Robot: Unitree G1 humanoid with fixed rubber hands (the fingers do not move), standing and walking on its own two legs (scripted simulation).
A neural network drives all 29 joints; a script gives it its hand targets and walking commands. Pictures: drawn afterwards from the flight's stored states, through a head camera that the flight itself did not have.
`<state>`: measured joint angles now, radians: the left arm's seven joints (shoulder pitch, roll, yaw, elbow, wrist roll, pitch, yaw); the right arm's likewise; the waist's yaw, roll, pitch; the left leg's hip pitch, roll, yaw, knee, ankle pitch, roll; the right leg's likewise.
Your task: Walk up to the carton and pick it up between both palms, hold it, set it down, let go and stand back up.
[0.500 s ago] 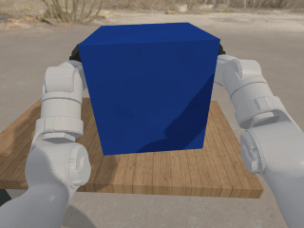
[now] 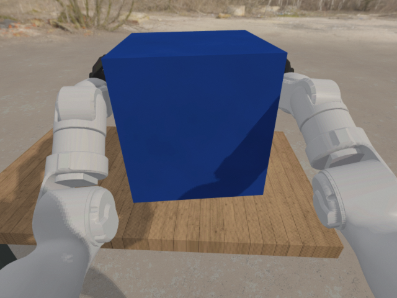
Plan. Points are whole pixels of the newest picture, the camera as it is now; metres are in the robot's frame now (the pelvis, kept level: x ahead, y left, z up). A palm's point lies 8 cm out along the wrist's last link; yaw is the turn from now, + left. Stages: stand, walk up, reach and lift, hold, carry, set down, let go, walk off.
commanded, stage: hold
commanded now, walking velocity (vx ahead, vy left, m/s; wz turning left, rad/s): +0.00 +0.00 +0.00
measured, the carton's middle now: (193, 109) +0.39 +0.00 +0.28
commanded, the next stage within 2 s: none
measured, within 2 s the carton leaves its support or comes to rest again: neither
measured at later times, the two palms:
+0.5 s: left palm (99, 91) +0.39 +0.17 +0.32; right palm (278, 86) +0.38 -0.16 +0.33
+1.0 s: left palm (101, 91) +0.39 +0.17 +0.32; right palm (280, 88) +0.38 -0.16 +0.33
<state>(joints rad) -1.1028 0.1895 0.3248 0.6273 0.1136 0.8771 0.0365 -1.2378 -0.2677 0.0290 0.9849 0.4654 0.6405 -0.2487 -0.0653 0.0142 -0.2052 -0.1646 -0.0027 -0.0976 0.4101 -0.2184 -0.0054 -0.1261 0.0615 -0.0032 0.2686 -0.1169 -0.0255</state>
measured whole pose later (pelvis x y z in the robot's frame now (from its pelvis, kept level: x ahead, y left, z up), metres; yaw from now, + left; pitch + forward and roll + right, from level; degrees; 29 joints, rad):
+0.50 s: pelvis +0.00 +0.00 +0.00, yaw +0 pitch -1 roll -2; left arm -1.13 0.20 0.32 0.68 0.11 0.85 0.03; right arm -1.26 -0.26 0.02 1.03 0.44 0.63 -0.24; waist -0.06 0.01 -0.21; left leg -0.18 0.00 -0.10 0.41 -0.22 -0.01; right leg -0.14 0.06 0.00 0.27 -0.12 -0.03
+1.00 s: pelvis +0.01 +0.00 +0.00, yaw +0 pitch -1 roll -2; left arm -1.09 0.18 0.32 0.58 0.11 0.89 0.05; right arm -1.22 -0.28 0.05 0.93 0.49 0.67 -0.26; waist -0.07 0.02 -0.20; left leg -0.17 -0.01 -0.10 0.42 -0.23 0.00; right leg -0.12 0.06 0.01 0.26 -0.12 -0.02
